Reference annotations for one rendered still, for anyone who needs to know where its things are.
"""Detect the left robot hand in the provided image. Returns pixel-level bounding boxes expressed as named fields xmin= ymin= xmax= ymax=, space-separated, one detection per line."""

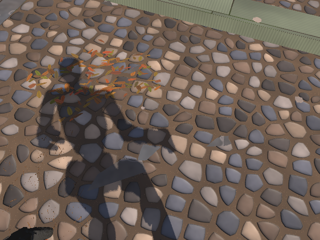
xmin=5 ymin=227 xmax=53 ymax=240

